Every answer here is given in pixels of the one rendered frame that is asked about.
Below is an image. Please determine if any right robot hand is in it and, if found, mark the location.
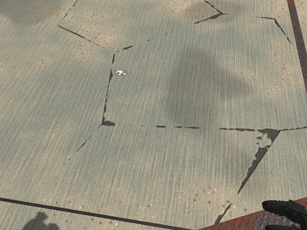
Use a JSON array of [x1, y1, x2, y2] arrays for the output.
[[262, 199, 307, 230]]

